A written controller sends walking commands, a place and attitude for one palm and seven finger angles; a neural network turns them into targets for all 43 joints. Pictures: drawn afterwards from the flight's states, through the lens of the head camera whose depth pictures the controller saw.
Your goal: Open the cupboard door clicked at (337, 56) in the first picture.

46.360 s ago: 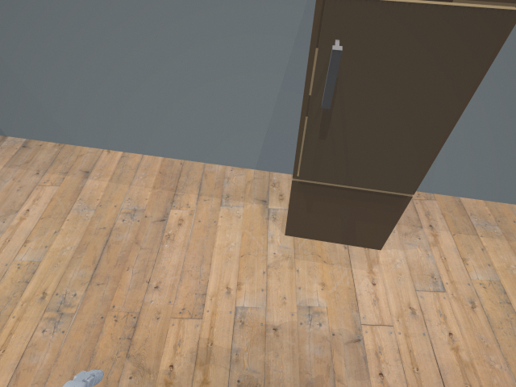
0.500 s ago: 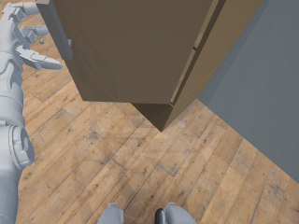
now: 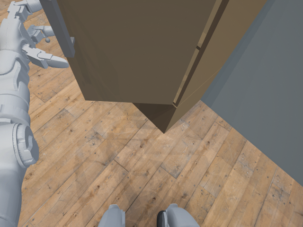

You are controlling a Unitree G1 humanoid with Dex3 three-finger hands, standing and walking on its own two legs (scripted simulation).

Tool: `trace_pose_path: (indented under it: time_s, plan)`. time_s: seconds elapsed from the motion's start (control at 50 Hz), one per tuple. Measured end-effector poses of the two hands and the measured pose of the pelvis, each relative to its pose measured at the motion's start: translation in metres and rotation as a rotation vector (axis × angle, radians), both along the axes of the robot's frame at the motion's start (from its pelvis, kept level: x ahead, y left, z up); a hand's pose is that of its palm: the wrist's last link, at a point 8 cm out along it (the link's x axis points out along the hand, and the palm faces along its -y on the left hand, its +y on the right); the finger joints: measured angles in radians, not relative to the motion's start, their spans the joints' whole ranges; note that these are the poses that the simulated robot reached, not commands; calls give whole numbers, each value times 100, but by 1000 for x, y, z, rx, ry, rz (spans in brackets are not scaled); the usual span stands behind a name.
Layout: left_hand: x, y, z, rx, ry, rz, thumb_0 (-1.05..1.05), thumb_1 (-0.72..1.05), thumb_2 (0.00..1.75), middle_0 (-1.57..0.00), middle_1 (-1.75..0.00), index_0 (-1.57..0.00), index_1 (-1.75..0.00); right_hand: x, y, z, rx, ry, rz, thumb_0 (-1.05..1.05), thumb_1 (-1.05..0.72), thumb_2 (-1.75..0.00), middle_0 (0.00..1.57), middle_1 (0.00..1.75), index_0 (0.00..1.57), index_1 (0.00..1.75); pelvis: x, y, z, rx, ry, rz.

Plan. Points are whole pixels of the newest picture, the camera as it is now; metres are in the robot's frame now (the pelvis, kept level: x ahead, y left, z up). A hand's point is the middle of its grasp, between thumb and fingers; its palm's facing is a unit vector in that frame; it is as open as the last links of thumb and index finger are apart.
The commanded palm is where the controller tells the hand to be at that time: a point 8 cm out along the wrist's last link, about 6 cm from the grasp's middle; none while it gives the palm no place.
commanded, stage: move the hooked fingers beside the handle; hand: left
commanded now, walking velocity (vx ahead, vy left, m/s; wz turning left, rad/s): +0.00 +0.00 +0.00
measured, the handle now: (62, 23) +0.59 +0.19 +0.12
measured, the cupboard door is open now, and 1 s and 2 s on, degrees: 45 44 44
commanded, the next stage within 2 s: none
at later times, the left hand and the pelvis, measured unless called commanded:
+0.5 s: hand (46, 37) +0.54 +0.22 +0.12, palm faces -0.03 -1.00 -0.01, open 15.4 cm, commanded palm +0.54 +0.23 +0.11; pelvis +0.00 +0.00 +0.00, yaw -2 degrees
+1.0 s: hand (41, 34) +0.55 +0.23 +0.12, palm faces -0.05 -1.00 +0.00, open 14.8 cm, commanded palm +0.54 +0.26 +0.11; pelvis +0.00 +0.00 +0.00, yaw -3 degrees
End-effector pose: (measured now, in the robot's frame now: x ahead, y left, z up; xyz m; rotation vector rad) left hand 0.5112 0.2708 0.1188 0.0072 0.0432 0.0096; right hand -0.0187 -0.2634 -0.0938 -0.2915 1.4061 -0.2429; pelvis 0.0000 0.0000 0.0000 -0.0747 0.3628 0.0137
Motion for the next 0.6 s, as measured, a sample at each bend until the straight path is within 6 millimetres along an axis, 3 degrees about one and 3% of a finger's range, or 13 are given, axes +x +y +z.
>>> trace_pose_path:
  time_s: [0.6]
  plan:
    - [12, 7, 0, -6, 1, -40, -1, -50, 31, -30, -119, -4, -112, -29, 7, 7, -16, 55, -74, 1, -90, -90, 21, 30, 20, 30, 1, 3, 0, -2, 18, -30]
